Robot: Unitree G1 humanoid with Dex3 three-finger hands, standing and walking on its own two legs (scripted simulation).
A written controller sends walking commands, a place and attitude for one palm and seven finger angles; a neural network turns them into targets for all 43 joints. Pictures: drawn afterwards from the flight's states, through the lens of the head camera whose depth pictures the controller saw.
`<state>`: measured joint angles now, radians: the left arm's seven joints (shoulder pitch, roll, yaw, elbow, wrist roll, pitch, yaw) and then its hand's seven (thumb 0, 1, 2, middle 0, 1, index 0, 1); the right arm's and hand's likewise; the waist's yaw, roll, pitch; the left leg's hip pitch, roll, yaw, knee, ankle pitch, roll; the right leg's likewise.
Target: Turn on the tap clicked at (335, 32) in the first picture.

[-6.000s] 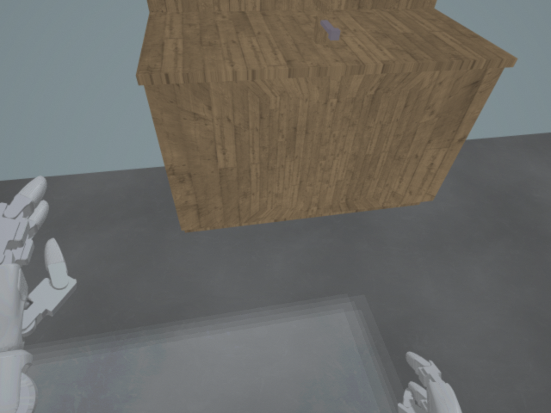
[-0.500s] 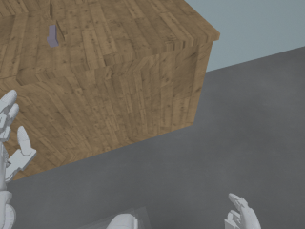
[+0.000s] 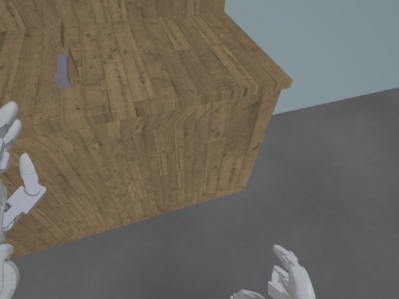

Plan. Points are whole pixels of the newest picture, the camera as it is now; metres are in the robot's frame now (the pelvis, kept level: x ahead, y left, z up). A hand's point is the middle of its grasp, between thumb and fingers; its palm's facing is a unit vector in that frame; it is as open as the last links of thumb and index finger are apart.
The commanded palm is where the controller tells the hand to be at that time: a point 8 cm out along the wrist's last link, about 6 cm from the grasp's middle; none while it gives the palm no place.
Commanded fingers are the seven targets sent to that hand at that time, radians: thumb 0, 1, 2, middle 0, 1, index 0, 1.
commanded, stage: take the last steps up to it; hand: left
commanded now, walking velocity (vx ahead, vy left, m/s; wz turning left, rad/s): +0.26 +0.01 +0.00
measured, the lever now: (62, 79) +0.56 +0.38 +0.11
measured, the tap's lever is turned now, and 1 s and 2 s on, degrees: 0 0 0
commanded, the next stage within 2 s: come to a stop and stand still in 0.70 s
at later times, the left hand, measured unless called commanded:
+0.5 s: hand (95, 148) +0.30 +0.19 +0.18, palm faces +0.37 -0.81 -0.46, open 7.4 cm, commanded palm +0.24 +0.24 +0.18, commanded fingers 0.00 0.90 0.90 -0.20 -0.30 -0.20 -0.30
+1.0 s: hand (104, 131) +0.34 +0.19 +0.17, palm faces +0.45 -0.78 -0.45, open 7.4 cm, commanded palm +0.28 +0.23 +0.18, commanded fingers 0.00 0.90 0.90 -0.20 -0.30 -0.20 -0.30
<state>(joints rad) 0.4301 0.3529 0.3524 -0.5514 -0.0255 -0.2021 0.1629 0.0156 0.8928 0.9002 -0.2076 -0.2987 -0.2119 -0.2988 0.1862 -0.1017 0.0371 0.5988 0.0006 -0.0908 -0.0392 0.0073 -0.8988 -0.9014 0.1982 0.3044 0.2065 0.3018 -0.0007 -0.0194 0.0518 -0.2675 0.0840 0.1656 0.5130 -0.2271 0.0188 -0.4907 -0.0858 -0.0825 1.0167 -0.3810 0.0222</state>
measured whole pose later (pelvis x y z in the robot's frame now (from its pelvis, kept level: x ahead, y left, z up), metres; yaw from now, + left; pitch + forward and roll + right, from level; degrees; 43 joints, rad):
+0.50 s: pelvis +0.08 -0.04 +0.00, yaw +1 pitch +0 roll +1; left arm 0.53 0.39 0.37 -0.59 -0.02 -0.24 0.17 0.01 0.89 0.90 -0.22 -0.30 -0.22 -0.30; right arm 0.19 -0.27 -0.06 0.59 0.00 -0.05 -0.07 0.01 -0.90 -0.90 0.19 0.30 0.20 0.30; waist -0.02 -0.02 0.09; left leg -0.41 0.07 0.12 0.69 -0.30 -0.01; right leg -0.22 -0.06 -0.16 0.50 -0.28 -0.04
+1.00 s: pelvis +0.13 -0.05 -0.01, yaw +2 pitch -1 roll +0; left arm 0.45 0.34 0.34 -0.47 -0.03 -0.18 0.16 0.01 0.89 0.90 -0.21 -0.30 -0.22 -0.30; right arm 0.18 -0.17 0.03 0.63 0.01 -0.06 -0.05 0.01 -0.90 -0.90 0.20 0.31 0.21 0.30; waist 0.01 0.07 0.06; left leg -0.31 0.07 0.07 0.69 -0.38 -0.02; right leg -0.28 -0.01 -0.14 0.55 -0.25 -0.05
